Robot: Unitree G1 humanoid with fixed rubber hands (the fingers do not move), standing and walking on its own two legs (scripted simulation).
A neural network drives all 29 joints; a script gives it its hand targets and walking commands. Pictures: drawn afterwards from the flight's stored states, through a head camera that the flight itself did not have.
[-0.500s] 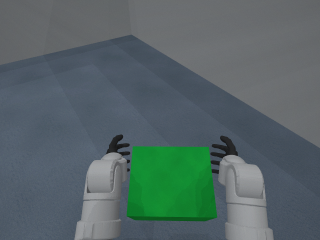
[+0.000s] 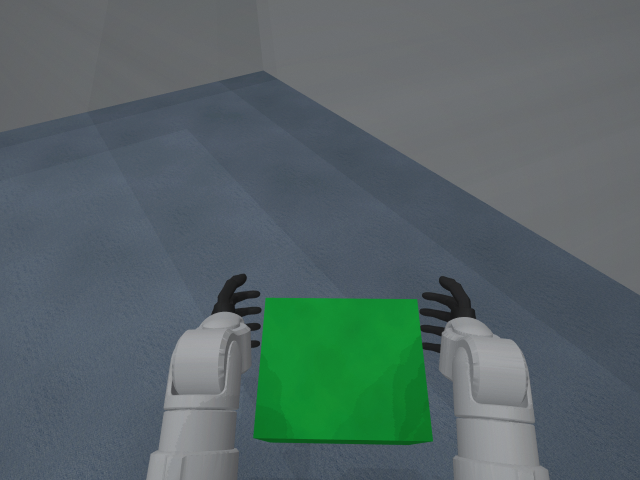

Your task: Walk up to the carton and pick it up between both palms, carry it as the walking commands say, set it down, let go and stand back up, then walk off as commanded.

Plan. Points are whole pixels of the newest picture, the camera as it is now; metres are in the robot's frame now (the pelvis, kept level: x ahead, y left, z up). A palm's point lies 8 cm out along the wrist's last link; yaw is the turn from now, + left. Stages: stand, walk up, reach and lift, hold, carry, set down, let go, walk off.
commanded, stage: carry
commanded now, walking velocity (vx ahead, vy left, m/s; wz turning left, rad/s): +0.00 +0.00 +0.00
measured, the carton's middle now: (340, 374) +0.29 +0.00 -0.02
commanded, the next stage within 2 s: none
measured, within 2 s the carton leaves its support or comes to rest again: neither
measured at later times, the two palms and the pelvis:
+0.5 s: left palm (229, 340) +0.28 +0.13 +0.08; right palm (470, 346) +0.28 -0.15 +0.08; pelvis +0.00 -0.01 +0.00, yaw +0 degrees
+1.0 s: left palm (150, 396) +0.22 +0.22 +0.05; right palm (374, 342) +0.30 -0.04 +0.05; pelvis -0.03 +0.01 -0.02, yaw +15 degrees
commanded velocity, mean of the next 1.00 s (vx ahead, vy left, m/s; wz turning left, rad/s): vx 0.00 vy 0.00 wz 0.42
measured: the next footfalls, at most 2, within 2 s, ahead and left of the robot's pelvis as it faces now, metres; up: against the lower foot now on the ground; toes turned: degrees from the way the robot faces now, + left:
right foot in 1.14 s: +0.03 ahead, -0.12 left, +0.00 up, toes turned +18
left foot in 1.48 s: -0.12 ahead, +0.11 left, +0.00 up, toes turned +51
